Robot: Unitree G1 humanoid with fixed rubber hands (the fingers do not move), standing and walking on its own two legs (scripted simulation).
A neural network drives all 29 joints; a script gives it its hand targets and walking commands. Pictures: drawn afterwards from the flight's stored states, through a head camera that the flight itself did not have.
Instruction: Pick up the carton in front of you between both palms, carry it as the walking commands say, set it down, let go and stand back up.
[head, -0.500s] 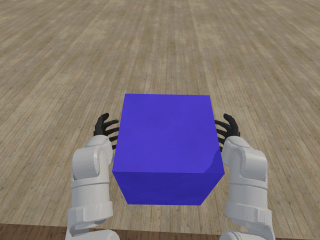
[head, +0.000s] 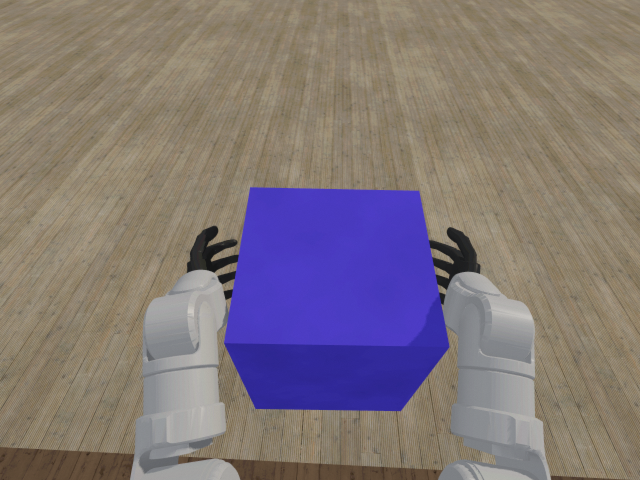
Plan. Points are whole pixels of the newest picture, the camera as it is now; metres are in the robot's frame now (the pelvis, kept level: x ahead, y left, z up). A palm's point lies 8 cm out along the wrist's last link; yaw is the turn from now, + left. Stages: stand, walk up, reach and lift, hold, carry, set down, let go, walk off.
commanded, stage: carry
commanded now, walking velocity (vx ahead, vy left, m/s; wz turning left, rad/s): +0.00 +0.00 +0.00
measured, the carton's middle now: (331, 307) +0.33 +0.00 +0.04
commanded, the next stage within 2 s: none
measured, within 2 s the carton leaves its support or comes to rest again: neither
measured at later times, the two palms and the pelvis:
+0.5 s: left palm (205, 285) +0.32 +0.15 +0.11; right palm (461, 287) +0.32 -0.15 +0.11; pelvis +0.00 +0.00 +0.00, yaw +0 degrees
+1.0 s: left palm (226, 237) +0.40 +0.14 +0.10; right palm (449, 237) +0.41 -0.16 +0.10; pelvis +0.09 -0.01 +0.00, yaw -2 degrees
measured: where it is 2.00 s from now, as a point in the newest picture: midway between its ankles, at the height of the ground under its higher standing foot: (318, 372)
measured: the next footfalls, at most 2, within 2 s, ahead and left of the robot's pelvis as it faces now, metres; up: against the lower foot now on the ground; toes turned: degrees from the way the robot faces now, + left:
left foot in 1.10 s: +0.28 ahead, +0.11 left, +0.00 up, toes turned +5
right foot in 1.66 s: +0.62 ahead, -0.09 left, -0.08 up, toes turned -5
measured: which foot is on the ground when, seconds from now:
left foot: down 0.00-0.78, up 0.80-1.00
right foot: down 0.00-1.00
